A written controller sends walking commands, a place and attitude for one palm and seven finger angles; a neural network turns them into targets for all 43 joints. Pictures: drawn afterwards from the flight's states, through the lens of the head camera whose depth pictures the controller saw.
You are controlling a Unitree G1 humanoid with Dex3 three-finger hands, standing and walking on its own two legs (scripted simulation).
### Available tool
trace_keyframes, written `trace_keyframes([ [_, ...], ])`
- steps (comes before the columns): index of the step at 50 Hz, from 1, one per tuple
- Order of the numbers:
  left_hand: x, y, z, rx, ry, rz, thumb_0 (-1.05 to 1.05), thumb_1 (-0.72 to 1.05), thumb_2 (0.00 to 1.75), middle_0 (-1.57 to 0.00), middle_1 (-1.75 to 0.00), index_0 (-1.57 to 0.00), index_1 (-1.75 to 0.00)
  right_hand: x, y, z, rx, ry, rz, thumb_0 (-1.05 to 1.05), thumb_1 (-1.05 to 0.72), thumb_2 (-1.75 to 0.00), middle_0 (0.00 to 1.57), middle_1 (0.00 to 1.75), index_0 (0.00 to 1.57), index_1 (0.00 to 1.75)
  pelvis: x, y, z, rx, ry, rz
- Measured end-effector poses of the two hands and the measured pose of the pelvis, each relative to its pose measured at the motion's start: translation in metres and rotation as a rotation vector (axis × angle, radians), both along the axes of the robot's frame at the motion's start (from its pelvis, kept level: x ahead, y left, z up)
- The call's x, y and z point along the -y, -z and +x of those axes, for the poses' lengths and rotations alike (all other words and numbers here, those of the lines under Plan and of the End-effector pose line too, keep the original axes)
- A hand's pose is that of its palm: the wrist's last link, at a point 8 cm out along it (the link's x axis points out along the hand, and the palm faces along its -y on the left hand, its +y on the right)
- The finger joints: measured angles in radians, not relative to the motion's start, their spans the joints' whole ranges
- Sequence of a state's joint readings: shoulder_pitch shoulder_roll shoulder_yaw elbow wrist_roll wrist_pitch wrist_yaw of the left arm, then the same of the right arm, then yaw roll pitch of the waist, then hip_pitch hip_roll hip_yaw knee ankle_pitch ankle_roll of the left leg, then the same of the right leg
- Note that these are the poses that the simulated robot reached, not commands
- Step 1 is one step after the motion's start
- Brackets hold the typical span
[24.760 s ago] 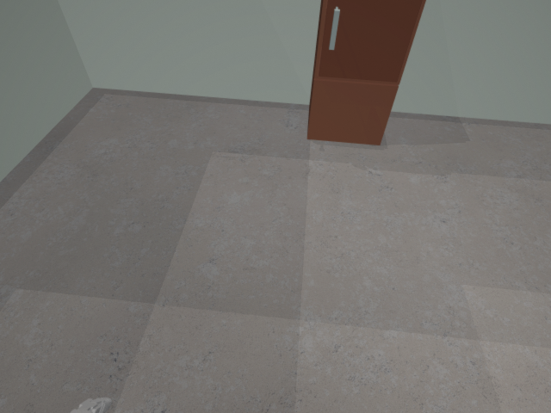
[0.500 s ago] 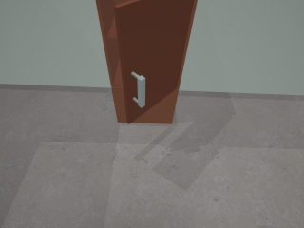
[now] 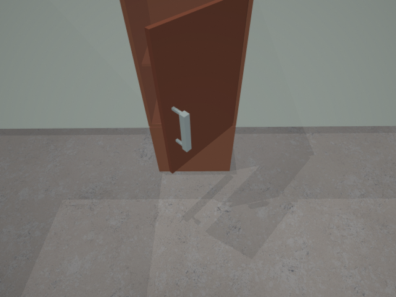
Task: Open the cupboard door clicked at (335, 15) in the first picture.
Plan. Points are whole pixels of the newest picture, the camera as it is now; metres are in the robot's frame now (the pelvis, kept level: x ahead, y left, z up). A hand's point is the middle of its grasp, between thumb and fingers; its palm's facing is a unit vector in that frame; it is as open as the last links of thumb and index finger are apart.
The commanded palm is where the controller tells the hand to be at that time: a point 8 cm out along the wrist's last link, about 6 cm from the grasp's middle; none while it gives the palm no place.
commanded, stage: let the arm hang, fingers relaxed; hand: left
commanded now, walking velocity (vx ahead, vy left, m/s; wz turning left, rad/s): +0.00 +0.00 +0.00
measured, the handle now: (181, 129) +0.65 +0.10 -0.10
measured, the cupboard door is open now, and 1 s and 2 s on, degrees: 47 47 47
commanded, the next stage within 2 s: look to check the result in 0.16 s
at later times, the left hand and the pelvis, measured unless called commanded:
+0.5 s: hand out of the picture +0.08 +0.23 -0.16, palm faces -0.01 -0.95 -0.31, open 7.3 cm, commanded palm none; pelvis +0.02 +0.00 +0.00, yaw +0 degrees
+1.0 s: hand out of the picture +0.12 +0.23 -0.16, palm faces -0.02 -0.95 -0.32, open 7.3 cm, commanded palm none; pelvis +0.04 -0.01 +0.00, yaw -2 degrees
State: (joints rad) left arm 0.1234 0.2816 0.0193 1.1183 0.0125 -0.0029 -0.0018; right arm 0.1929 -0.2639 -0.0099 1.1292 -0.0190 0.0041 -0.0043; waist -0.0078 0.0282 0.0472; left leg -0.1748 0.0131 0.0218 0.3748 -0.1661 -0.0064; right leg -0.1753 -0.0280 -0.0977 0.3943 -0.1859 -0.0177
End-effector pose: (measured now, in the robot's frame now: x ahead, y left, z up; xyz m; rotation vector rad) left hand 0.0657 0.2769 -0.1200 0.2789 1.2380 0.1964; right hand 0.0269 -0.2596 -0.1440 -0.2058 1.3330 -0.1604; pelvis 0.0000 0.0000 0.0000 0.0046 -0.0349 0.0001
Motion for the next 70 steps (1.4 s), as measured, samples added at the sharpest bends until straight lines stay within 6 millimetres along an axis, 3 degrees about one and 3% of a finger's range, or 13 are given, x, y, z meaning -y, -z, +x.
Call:
trace_keyframes([
  [9,0.011,0.003,0.016,0.011,0.013,-0.031,0.0,0.91,0.89,-0.2,-0.3,-0.21,-0.29,0.011,-0.009,0.026,0.04,-0.012,-0.036,0.0,-0.9,-0.9,0.2,0.3,0.21,0.29,0.0,-0.002,0.009,-0.002,0.001,0.001],
  [29,-0.002,0.0,0.006,-0.068,-0.017,0.008,0.0,0.91,0.89,-0.2,-0.3,-0.21,-0.29,0.021,-0.012,0.056,0.037,-0.035,-0.049,0.0,-0.9,-0.9,0.2,0.3,0.21,0.3,0.005,-0.004,0.026,-0.016,0.0,-0.002],
  [49,0.003,-0.002,0.047,-0.004,0.015,0.005,0.0,0.91,0.89,-0.2,-0.3,-0.21,-0.29,0.027,-0.016,0.071,0.063,-0.02,-0.07,0.0,-0.9,-0.9,0.2,0.3,0.21,0.3,0.006,-0.004,0.039,-0.02,0.019,-0.001],
  [55,0.015,0.009,0.046,-0.044,0.041,-0.019,0.0,0.91,0.89,-0.2,-0.3,-0.2,-0.29,0.015,-0.008,0.055,0.066,0.048,-0.052,0.0,-0.9,-0.9,0.2,0.3,0.2,0.29,0.005,0.001,0.037,-0.022,0.077,0.0],
  [61,0.033,0.022,0.045,-0.084,0.095,-0.05,0.0,0.91,0.89,-0.2,-0.3,-0.2,-0.29,0.005,0.005,0.016,0.043,0.141,-0.024,0.0,-0.9,-0.9,0.2,0.3,0.21,0.3,0.009,0.01,0.029,-0.018,0.148,0.026],
  [66,0.055,0.021,0.051,-0.07,0.126,-0.045,0.0,0.91,0.89,-0.2,-0.3,-0.2,-0.29,0.012,0.024,-0.023,-0.016,0.198,0.012,0.0,-0.9,-0.9,0.2,0.3,0.21,0.3,0.024,0.019,0.023,-0.006,0.187,0.034],
  [70,0.069,0.019,0.048,-0.046,0.139,-0.027,0.0,0.91,0.89,-0.2,-0.3,-0.2,-0.29,0.026,0.031,-0.038,-0.06,0.243,0.025,0.01,-0.9,-0.9,0.2,0.3,0.21,0.3,0.035,0.021,0.016,-0.009,0.202,0.032],
])
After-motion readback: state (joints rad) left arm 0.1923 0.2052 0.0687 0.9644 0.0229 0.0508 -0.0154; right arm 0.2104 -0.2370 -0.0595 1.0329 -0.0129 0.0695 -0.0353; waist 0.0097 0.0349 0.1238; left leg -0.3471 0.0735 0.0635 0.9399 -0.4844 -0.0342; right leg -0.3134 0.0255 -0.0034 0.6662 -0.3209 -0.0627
